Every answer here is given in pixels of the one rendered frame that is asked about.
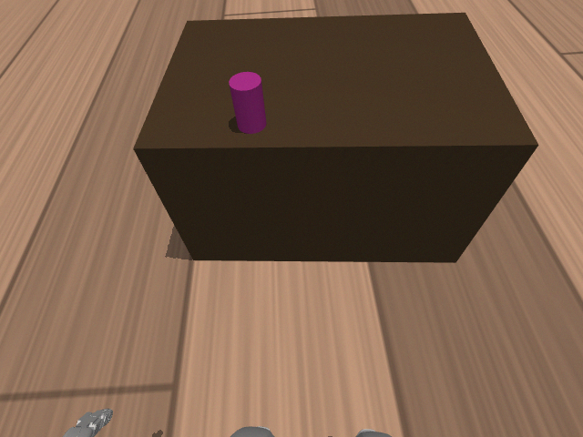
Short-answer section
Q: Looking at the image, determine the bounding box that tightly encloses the left robot hand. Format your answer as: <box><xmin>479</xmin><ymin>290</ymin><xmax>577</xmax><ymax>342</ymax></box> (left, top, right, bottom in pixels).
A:
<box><xmin>63</xmin><ymin>409</ymin><xmax>113</xmax><ymax>437</ymax></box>

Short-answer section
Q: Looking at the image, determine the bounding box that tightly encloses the can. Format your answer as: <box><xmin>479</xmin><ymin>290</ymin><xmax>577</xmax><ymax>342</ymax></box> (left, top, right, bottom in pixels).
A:
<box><xmin>229</xmin><ymin>72</ymin><xmax>266</xmax><ymax>134</ymax></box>

